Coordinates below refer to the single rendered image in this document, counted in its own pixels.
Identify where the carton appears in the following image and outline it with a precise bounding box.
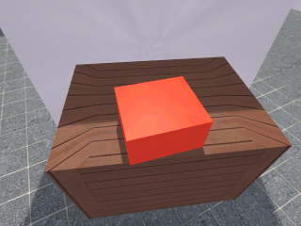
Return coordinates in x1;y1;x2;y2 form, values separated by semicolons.
114;76;213;166

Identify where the pedestal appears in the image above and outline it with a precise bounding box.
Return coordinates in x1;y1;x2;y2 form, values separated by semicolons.
45;56;293;218

